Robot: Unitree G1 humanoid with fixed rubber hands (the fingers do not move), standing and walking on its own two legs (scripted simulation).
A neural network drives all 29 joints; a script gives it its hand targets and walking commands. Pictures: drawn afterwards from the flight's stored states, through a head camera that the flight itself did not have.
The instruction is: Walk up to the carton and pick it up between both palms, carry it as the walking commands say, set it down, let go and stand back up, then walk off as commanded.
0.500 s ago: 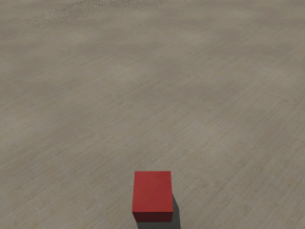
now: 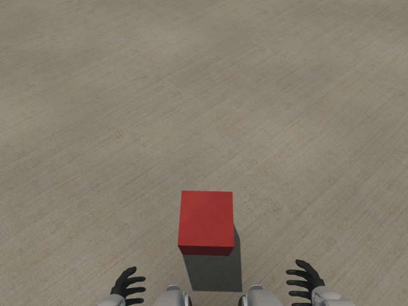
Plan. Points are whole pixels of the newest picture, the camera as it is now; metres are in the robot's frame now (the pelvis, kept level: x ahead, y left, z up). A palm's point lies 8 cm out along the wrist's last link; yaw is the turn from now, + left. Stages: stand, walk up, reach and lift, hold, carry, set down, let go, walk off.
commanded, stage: reach and lift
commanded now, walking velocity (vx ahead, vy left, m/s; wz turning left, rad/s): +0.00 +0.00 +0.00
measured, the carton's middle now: (206, 224) +0.43 +0.00 -0.62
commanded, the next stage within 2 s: none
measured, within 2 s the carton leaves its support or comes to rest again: neither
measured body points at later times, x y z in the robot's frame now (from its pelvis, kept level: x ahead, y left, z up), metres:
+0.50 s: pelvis -0.07 -0.01 -0.06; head +0.10 +0.00 +0.36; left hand +0.24 +0.20 -0.18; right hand +0.23 -0.21 -0.17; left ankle +0.03 +0.11 -0.70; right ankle +0.01 -0.14 -0.70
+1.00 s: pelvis -0.06 +0.00 -0.09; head +0.20 +0.01 +0.28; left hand +0.40 +0.20 -0.21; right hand +0.38 -0.19 -0.20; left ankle +0.03 +0.11 -0.70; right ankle +0.01 -0.14 -0.70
